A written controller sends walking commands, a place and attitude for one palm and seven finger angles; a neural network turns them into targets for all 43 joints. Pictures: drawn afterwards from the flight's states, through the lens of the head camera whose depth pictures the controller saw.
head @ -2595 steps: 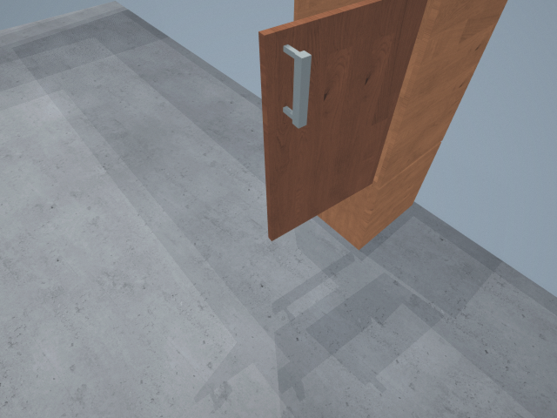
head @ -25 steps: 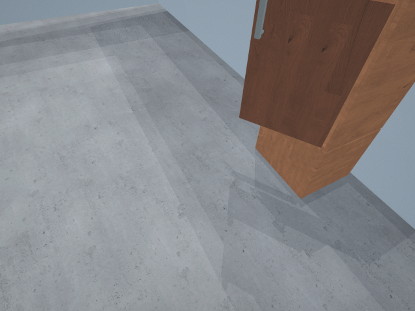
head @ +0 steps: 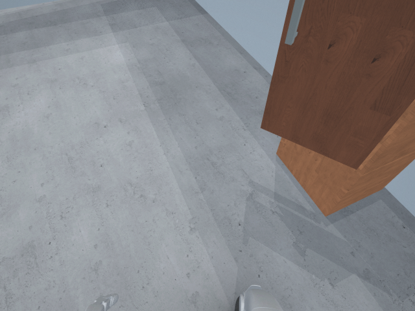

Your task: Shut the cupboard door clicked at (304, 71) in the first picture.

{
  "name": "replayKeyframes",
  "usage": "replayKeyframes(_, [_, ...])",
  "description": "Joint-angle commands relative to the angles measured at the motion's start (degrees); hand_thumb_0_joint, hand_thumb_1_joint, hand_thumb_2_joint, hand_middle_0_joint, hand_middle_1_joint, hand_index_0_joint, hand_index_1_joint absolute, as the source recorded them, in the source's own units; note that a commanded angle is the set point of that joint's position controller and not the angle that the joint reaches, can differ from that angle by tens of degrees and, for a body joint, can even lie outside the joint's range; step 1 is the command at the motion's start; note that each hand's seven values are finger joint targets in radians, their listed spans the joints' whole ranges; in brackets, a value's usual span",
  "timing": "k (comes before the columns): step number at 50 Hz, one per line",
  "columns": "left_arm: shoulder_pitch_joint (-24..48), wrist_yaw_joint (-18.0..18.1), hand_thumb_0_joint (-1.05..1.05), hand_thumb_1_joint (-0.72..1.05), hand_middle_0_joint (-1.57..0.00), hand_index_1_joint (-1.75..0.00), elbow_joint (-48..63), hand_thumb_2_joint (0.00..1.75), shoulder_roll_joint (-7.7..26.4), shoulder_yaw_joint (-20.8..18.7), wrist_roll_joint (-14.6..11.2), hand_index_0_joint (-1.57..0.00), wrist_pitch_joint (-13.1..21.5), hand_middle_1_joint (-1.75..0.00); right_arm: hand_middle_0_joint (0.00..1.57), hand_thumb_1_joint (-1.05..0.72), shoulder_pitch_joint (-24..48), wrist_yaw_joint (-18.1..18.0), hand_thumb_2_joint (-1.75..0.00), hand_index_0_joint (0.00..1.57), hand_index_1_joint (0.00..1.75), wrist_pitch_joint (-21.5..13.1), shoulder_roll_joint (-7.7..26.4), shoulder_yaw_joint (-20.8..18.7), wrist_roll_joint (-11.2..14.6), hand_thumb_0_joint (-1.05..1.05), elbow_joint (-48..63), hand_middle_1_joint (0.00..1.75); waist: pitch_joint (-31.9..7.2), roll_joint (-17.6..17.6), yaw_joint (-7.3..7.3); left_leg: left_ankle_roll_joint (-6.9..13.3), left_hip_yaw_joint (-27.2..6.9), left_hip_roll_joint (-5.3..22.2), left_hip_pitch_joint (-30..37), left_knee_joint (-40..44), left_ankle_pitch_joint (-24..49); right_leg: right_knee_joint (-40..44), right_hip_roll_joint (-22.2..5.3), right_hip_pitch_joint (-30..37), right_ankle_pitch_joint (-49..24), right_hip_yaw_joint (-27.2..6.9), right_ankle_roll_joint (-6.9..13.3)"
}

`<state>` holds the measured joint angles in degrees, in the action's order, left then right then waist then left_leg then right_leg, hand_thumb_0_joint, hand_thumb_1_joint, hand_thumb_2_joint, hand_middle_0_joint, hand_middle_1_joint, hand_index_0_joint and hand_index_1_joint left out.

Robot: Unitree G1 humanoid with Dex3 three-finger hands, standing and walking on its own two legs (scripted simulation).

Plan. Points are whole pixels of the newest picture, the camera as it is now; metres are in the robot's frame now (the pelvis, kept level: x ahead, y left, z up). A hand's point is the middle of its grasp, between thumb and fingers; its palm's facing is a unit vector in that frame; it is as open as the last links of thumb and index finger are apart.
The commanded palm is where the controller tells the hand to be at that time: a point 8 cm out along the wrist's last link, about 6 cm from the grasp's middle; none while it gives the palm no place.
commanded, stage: turn to face it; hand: left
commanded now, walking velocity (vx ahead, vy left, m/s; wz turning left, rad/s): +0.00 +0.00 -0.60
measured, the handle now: (298, 15) +0.83 -0.24 +0.15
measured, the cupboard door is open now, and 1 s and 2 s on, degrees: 33 33 33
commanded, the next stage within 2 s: take the last steps up to it in 0.92 s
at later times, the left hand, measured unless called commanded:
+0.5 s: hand (146, 274) +0.22 +0.15 -0.16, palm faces -0.14 -0.96 -0.23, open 7.3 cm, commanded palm none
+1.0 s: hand (168, 212) +0.37 +0.12 -0.16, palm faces -0.46 -0.84 -0.29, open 7.4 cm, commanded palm none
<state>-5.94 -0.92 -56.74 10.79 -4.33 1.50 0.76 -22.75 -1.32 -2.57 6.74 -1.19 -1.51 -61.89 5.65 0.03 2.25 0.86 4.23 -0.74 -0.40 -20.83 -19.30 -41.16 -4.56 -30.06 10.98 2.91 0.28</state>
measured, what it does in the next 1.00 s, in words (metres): walks ahead, turning right: right foot, then left foot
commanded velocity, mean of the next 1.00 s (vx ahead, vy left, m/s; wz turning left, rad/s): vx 0.00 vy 0.00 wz -0.46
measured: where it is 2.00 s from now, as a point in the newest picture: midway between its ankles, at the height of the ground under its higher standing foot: (242, 277)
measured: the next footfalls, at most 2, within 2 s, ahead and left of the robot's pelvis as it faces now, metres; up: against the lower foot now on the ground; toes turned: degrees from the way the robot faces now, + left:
right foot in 0.08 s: +0.21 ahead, -0.12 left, +0.00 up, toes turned -5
left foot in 0.58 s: +0.24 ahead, +0.10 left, +0.00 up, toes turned -16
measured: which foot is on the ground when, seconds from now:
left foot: down 0.00-0.08, up 0.10-0.56, down 0.58-0.90, up 0.92-1.00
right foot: up 0.00-0.06, down 0.08-0.58, up 0.60-0.88, down 0.90-1.00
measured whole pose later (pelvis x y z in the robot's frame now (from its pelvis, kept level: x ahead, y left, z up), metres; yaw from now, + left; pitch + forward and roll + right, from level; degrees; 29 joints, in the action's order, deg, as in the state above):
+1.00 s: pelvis +0.18 -0.01 -0.01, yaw -27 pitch +0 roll -1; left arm -7.1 0.2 -52.3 12.9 -3.1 1.7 -1.1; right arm -13.3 -1.3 3.9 15.0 -2.8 -0.4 -54.3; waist 5.7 -3.2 1.9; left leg -2.8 2.8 4.0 -22.0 -55.8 -30.5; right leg -32.6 0.2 -15.6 16.9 0.1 -0.1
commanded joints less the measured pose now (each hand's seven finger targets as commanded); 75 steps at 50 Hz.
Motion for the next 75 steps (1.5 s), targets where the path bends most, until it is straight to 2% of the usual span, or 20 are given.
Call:
replayKeyframes(1, [-4.37, 0.09, 0.0, 0.9, -0.2, -0.3, 2.23, 0.9, 2.01, -0.04, -0.35, -0.2, 0.66, -0.3, 0.2, -0.9, -2.9, -1.05, -0.9, 0.2, 0.3, 0.15, 10.53, -2.42, 0.07, 0.0, 0.9, 0.3, 1.61, -4.98, -2.9, 6.33, -2.78, 14.54, -5.51, -0.9, 35.84, 5.78, 4.08, 12.3, -3.67, 2.64, 2.14])
replayKeyframes(3, [-17.73, 0.6, 0.0, 0.9, -0.2, -0.3, -1.17, 0.9, 6.21, -1.37, -0.02, -0.2, 1.42, -0.3, 0.2, -0.9, -0.5, -0.67, -0.9, 0.2, 0.3, 0.33, 10.68, -2.53, 0.93, 0.0, 1.57, 0.3, -5.03, 0.76, -9.2, 2.76, 1.23, 10.15, -11.97, -19.94, 32.99, 10.72, 3.23, 30.26, -10.04, -1.32, 4.21])
replayKeyframes(4, [-22.54, 1.21, 0.0, 0.9, -0.2, -0.3, -2.15, 0.9, 11.69, -2.77, 0.39, -0.2, 1.99, -0.3, 0.2, -0.9, -2.91, -0.22, -0.9, 0.2, 0.3, 0.16, 8.01, -2.55, 1.75, 0.0, 2.7, 0.3, -11.06, 14.92, -9.72, -0.17, 5.62, 0.6, -22.42, -39.29, 6.56, 16.72, -10.96, 39.11, -19.59, -22.23, 10.68])
replayKeyframes(5, [-21.59, 1.56, 0.0, 0.9, -0.2, -0.3, -1.33, 0.9, 14.46, -2.73, -0.73, -0.2, 1.72, -0.3, 0.2, -0.9, -2.26, -0.47, -0.9, 0.2, 0.3, 0.81, 8.34, -2.53, 1.87, 0.0, 4.44, 0.3, -11.08, 15.23, -7.85, -0.73, 0.76, -1.53, -26.61, -53.81, -17.58, 23.5, -19.62, 35.34, -26.09, -34.39, 16.94])
replayKeyframes(7, [-9.05, 2.45, 0.0, 0.9, -0.2, -0.3, 2.47, 0.9, 10.69, -2.0, -0.56, -0.2, 0.43, -0.3, 0.2, -0.9, 1.37, -0.48, -0.9, 0.2, 0.3, 1.9, 7.98, -2.44, 1.19, 0.0, 5.08, 0.3, -5.92, 10.01, -3.99, -0.72, -5.94, 4.39, -29.59, -56.71, -10.43, 27.46, -15.9, 22.42, -1.4, -30.4, 15.1])
replayKeyframes(11, [-4.06, 2.6, 0.0, 0.9, -0.2, -0.3, 3.89, 0.9, 7.96, -1.55, 0.01, -0.2, 0.42, -0.3, 0.2, -0.9, 2.98, -0.15, -0.9, 0.2, 0.3, 3.85, 6.83, -1.82, 0.21, 0.0, 5.95, 0.3, -8.52, 4.26, -0.51, -3.04, -4.26, 5.59, -24.1, -42.98, -4.48, 25.09, -8.07, 14.85, -11.2, -16.88, 10.5])
replayKeyframes(27, [-4.29, 1.78, 0.0, 0.9, -0.2, -0.3, 7.26, 0.9, 10.78, -2.99, -0.58, -0.2, -1.46, -0.3, 0.2, -0.9, 8.89, -1.12, -0.9, 0.2, 0.3, 2.48, 11.12, -2.69, 1.47, 0.0, 14.0, 0.3, -11.16, 6.4, -0.04, -3.39, -6.42, 2.56, -9.42, -5.22, 5.07, 15.63, -2.5, 14.51, -17.23, -25.47, 5.61])
replayKeyframes(29, [-5.73, 0.96, 0.0, 0.9, -0.2, -0.3, 8.98, 0.9, 6.22, -2.06, -1.18, -0.2, -1.71, -0.3, 0.2, -0.9, 7.95, -1.5, -0.9, 0.2, 0.3, 2.04, 18.87, -3.91, 0.19, 0.0, 15.15, 0.3, -10.83, -13.89, -0.29, 4.69, -23.66, 21.69, 1.18, 3.51, 14.59, 1.8, 9.61, -0.89, 10.15, -11.86, -0.57])
replayKeyframes(30, [-4.08, 0.57, 0.0, 0.9, -0.2, -0.3, 10.34, 0.9, 7.31, -1.73, -0.53, -0.2, -1.36, -0.3, 0.2, -0.9, 8.3, -1.49, -0.9, 0.2, 0.3, 2.6, 18.97, -3.87, 0.04, 0.0, 16.45, 0.3, -7.48, -13.3, -0.04, 9.63, -25.95, 27.33, -3.33, 3.78, 23.46, -8.41, 8.18, -2.05, 21.76, -6.44, -2.2])
replayKeyframes(35, [-3.2, -0.57, 0.0, 0.9, -0.2, -0.3, 8.95, 0.9, 7.35, -1.52, -0.38, -0.2, -2.84, -0.3, 0.2, -0.9, 11.31, -1.63, -0.9, 0.2, 0.3, 2.63, 15.36, -2.65, -0.37, 0.0, 16.81, 0.3, -7.01, -10.84, -1.99, 7.62, -7.79, 18.16, -3.25, -2.35, 42.48, -16.71, 4.35, -0.26, 17.61, -2.87, -3.64])
replayKeyframes(43, [-6.41, -0.3, 0.0, 0.9, -0.2, -0.3, 7.2, 0.9, 7.8, -0.58, -0.4, -0.2, -1.97, -0.3, 0.2, -0.9, 8.89, -0.51, -0.9, 0.2, 0.3, 3.45, 16.9, -3.56, 0.38, 0.0, 13.46, 0.3, -8.7, -7.45, -3.4, 2.0, -2.7, 15.24, -11.32, -11.47, 27.46, 16.44, 5.02, 22.73, -2.67, 0.31, -0.71])
replayKeyframes(45, [-12.05, 1.15, 0.0, 0.9, -0.2, -0.3, 5.07, 0.9, 16.95, -2.24, 0.14, -0.2, -0.72, -0.3, 0.2, -0.9, 10.74, 0.23, -0.9, 0.2, 0.3, 3.36, 10.96, -2.33, 1.08, 0.0, 15.78, 0.3, -10.14, 13.74, -5.55, -4.09, 4.42, 3.83, -30.97, -30.21, -13.19, 20.33, -16.71, 35.34, -32.35, -23.9, 9.69])
replayKeyframes(46, [-12.96, 1.66, 0.0, 0.9, -0.2, -0.3, 5.0, 0.9, 17.81, -2.05, -0.24, -0.2, -0.88, -0.3, 0.2, -0.9, 11.92, -0.26, -0.9, 0.2, 0.3, 4.07, 11.53, -2.18, 1.24, 0.0, 15.53, 0.3, -10.19, 9.58, -6.6, -3.68, -2.41, 4.75, -30.11, -37.41, -18.02, 19.95, -18.94, 30.93, -31.59, -24.57, 14.34])
replayKeyframes(52, [-1.43, 2.35, 0.0, 0.9, -0.2, -0.3, 7.28, 0.9, 12.73, -1.14, 0.34, -0.2, -1.82, -0.3, 0.2, -0.9, 6.18, 0.25, -0.9, 0.2, 0.3, 4.23, 9.44, -1.76, 0.82, 0.0, 10.81, 0.3, -7.89, 8.47, -0.9, -3.96, -1.31, 4.12, -21.44, -27.23, -7.15, 19.3, -8.39, 19.62, -15.77, -14.09, 9.46])
replayKeyframes(55, [-0.72, 1.42, 0.0, 0.9, -0.2, -0.3, 6.16, 0.9, 11.74, -0.82, -0.22, -0.2, -2.15, -0.3, 0.2, -0.9, 0.34, 0.35, -0.9, 0.2, 0.3, 3.3, 9.62, -1.6, 0.08, 0.0, 8.47, 0.3, -5.36, 8.33, 1.23, -3.35, 1.03, 2.71, -9.21, -10.16, 0.8, 20.12, -4.31, 9.92, 15.03, -13.6, 6.13])
replayKeyframes(57, [-0.83, 0.45, 0.0, 0.9, -0.2, -0.3, 8.08, 0.9, 5.55, 0.2, -0.8, -0.2, -2.69, -0.3, 0.2, -0.9, -5.95, -0.08, -0.9, 0.2, 0.3, 2.01, 17.36, -3.11, -1.41, 0.0, 7.22, 0.3, -1.87, -15.33, 3.56, 3.49, -23.16, 17.86, -4.59, 7.57, -17.88, 0.25, 7.47, -4.18, 24.37, -4.28, 0.72])
replayKeyframes(58, [2.51, 0.0, 0.0, 0.9, -0.2, -0.3, 10.33, 0.9, 5.45, 0.03, -0.86, -0.2, -2.09, -0.3, 0.2, -0.9, -7.33, -0.9, -0.9, 0.2, 0.3, 1.93, 20.26, -3.68, -1.59, 0.0, 7.84, 0.3, 0.52, -15.24, 4.31, 9.47, -34.75, 25.98, -9.5, 14.77, -25.88, -10.03, 6.86, -6.44, 22.76, -2.74, 0.25])
replayKeyframes(65, [1.78, -1.41, 0.0, 0.9, -0.2, -0.3, 5.39, 0.9, 2.99, 1.14, -0.26, -0.2, -0.38, -0.3, 0.2, -0.9, -4.45, -0.9, -0.9, 0.2, 0.3, -0.42, 12.99, -1.72, -0.69, 0.0, 5.84, 0.3, -2.9, -8.28, 1.22, 7.24, -9.73, 16.89, -3.39, 7.15, 16.79, -5.5, 2.68, 0.82, 10.33, -1.21, -0.37])
replayKeyframes(72, [-4.18, -0.9, 0.0, 0.9, -0.2, -0.3, 1.13, 0.9, 2.62, 0.59, -0.28, -0.2, 0.2, -0.3, 0.2, -0.9, -4.3, -0.32, -0.9, 0.2, 0.3, 0.92, 11.83, -2.2, -0.21, 0.0, 2.72, 0.3, -2.34, -7.61, -1.43, 4.76, -6.03, 14.47, -12.66, 1.87, 4.47, 14.61, 5.8, 20.48, 2.8, 3.37, 0.83])
replayKeyframes(75, [-18.92, 0.77, 0.0, 0.9, -0.2, -0.3, -4.04, 0.9, 12.13, -1.83, -0.25, -0.2, 1.37, -0.3, 0.2, -0.9, 0.02, 0.5, -0.9, 0.2, 0.3, 0.41, 5.99, -0.97, 0.8, 0.0, 5.23, 0.3, -2.98, 12.18, -7.29, -0.81, 5.32, 2.17, -34.9, -24.43, -13.46, 28.5, -14.94, 38.35, 10.88, -25.41, 11.46])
